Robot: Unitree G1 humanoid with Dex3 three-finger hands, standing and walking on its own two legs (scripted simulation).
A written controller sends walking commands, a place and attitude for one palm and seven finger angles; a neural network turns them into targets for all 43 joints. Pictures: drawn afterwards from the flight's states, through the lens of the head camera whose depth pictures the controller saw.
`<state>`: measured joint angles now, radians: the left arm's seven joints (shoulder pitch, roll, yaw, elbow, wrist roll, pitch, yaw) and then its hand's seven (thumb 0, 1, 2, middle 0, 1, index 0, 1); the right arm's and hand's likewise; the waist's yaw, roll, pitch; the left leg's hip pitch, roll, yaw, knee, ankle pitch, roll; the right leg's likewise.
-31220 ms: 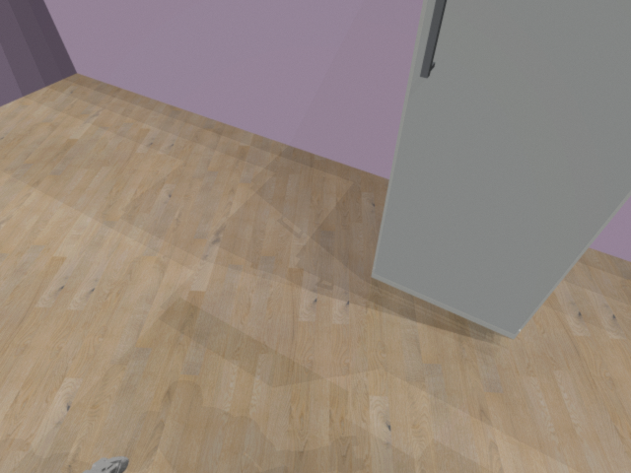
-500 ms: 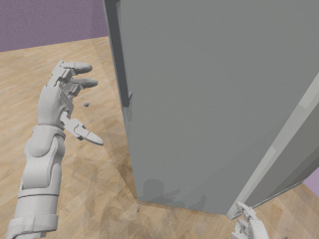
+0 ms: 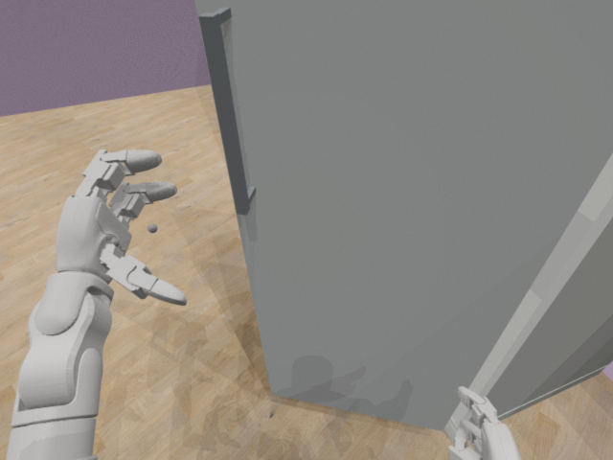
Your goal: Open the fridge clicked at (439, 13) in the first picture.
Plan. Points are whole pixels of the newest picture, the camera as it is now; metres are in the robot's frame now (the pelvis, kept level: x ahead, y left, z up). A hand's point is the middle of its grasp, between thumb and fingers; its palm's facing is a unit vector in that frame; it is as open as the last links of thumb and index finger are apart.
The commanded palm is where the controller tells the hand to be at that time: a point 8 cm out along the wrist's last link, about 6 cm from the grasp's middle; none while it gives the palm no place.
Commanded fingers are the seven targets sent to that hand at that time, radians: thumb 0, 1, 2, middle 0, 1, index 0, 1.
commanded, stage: draw the hand back to the body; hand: left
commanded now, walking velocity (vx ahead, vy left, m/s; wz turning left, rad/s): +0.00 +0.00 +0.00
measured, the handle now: (234, 124) +0.46 +0.16 +0.25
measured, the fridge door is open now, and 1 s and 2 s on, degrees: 57 57 57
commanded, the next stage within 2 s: step back with the hand held close in 1.48 s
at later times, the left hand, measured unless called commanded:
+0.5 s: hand (103, 273) +0.24 +0.25 +0.18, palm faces +0.37 -0.91 -0.17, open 14.3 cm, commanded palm +0.19 +0.28 +0.20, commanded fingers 0.00 -0.15 0.39 -0.24 -0.92 -0.24 -0.92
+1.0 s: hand (65, 302) +0.21 +0.29 +0.17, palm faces +0.41 -0.84 -0.36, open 9.8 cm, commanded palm +0.16 +0.32 +0.18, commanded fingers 0.00 0.75 0.83 -0.20 -0.38 -0.20 -0.38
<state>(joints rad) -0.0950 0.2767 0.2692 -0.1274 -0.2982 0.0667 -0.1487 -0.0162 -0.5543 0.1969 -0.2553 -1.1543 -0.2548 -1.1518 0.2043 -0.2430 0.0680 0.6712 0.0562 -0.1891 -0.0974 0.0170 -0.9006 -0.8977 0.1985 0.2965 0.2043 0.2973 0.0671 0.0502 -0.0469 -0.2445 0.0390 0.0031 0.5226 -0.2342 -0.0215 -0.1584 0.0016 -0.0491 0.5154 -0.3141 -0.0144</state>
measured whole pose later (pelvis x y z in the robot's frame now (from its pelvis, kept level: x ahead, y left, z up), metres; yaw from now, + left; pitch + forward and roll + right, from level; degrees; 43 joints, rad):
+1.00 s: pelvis +0.01 +0.03 +0.01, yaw -2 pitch -5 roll +0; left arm 0.42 0.34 0.34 -0.36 -0.07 -0.08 0.08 0.00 0.41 0.66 -0.22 -0.59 -0.22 -0.59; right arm 0.22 -0.22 0.04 0.67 -0.01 -0.12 -0.09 0.02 -0.90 -0.90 0.20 0.30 0.21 0.30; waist 0.06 0.04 0.01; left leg -0.12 0.01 0.06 0.43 -0.21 0.02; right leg -0.04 -0.03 0.00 0.39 -0.26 0.03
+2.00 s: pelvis -0.01 +0.04 +0.00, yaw -3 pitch +1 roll -1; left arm 0.54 0.45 0.41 -0.51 -0.06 -0.16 0.10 0.01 0.89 0.90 -0.21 -0.30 -0.21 -0.30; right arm 0.16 -0.23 0.00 0.53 0.01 -0.01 -0.09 0.02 -0.90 -0.90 0.20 0.30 0.20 0.30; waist 0.01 -0.01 0.03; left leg -0.31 0.01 0.07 0.50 -0.20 0.04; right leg -0.23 -0.03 0.02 0.47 -0.24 0.05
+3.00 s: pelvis -0.24 +0.12 +0.01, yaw -4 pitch +0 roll -4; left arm 0.48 0.45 0.43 -0.55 -0.05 -0.19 0.12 0.01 0.89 0.90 -0.21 -0.30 -0.21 -0.30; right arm 0.16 -0.15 0.02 0.57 -0.01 -0.15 -0.04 0.01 -0.90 -0.90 0.20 0.30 0.21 0.30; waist -0.03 -0.07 0.06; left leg -0.35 0.01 0.07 0.42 -0.08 0.08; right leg -0.39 0.05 0.02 0.90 -0.46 0.00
